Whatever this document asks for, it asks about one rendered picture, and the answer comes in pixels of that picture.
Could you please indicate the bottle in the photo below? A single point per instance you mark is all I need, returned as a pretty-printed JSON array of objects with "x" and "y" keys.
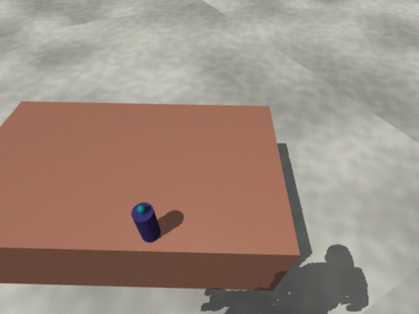
[{"x": 145, "y": 219}]

